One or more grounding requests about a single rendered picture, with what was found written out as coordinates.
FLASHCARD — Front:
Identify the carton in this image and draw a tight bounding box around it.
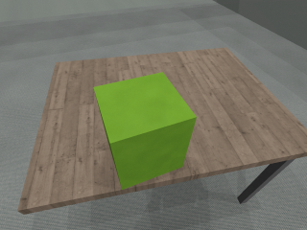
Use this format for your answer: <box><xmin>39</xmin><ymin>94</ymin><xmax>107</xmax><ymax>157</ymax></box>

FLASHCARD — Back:
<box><xmin>93</xmin><ymin>72</ymin><xmax>197</xmax><ymax>190</ymax></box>

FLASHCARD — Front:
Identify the table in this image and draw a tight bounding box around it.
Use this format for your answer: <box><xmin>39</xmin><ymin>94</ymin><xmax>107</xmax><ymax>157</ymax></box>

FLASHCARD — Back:
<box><xmin>17</xmin><ymin>47</ymin><xmax>307</xmax><ymax>215</ymax></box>

